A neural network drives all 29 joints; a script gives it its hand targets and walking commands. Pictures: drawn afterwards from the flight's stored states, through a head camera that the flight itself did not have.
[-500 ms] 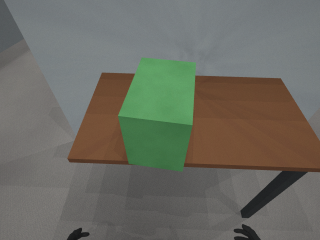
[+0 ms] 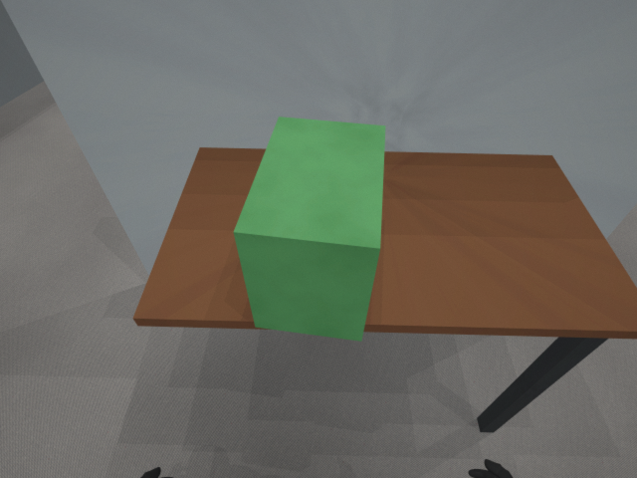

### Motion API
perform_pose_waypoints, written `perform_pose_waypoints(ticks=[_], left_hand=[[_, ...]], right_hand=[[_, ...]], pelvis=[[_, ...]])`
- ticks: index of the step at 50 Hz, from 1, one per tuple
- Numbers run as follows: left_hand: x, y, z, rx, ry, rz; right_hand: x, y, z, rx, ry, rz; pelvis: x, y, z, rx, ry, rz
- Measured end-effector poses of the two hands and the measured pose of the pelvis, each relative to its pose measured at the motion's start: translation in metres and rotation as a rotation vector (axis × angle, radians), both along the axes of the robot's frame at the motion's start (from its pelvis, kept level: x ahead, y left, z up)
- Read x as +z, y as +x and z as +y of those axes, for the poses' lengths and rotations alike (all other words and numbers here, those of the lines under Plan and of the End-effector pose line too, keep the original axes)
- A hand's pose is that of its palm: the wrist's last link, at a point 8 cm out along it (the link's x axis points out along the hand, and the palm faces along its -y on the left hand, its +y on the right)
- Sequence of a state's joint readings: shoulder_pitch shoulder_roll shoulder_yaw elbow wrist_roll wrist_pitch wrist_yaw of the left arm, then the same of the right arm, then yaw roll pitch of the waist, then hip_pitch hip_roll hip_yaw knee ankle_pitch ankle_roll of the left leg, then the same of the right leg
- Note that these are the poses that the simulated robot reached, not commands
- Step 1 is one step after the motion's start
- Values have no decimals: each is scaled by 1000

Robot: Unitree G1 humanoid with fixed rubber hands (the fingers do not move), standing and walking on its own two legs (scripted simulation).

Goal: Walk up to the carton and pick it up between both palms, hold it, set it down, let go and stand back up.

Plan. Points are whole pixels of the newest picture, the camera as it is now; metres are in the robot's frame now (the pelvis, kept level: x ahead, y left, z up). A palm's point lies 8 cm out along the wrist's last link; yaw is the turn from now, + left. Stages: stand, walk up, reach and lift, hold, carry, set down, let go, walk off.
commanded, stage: stand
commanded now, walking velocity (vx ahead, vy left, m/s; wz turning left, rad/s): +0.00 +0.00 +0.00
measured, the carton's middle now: (319, 227) +0.47 +0.00 +0.03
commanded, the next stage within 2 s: walk up in 0.48 s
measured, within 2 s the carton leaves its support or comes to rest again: neither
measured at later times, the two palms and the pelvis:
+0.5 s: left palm out of the picture +0.09 +0.24 -0.11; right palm out of the picture +0.08 -0.24 -0.11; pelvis +0.00 +0.00 +0.00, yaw -1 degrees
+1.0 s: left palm out of the picture +0.07 +0.35 -0.12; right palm out of the picture +0.06 -0.22 -0.11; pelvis -0.06 +0.07 -0.02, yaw -5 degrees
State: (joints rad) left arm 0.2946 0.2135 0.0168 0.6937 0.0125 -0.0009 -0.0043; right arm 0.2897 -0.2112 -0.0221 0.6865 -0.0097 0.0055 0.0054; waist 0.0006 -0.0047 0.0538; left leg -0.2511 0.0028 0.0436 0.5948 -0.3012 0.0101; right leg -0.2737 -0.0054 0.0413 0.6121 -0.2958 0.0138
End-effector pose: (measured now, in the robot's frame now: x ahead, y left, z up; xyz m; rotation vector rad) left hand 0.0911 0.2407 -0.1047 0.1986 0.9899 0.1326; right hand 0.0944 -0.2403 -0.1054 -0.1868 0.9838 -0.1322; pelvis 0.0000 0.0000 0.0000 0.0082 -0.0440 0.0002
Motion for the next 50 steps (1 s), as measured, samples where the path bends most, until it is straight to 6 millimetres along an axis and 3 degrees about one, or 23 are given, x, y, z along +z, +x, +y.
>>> perform_pose_waypoints(ticks=[37, 40, 44, 50], left_hand=[[-3, -4, 6, -30, 24, 43], [-4, -5, 18, -57, 63, 38], [-3, -16, 49, -72, 123, 63], [-16, -22, 105, -82, 163, 60]], right_hand=[[-5, -16, -4, -18, -20, 60], [-9, -15, -11, -8, -59, 67], [-8, -19, -11, -22, -105, 77], [-9, -37, 22, -51, -117, 30]], pelvis=[[0, -1, 5, -31, 0, 3], [-6, -14, 11, -41, -5, -2], [-9, -31, 30, -69, 5, -1], [-23, -58, 70, -88, -22, 24]])
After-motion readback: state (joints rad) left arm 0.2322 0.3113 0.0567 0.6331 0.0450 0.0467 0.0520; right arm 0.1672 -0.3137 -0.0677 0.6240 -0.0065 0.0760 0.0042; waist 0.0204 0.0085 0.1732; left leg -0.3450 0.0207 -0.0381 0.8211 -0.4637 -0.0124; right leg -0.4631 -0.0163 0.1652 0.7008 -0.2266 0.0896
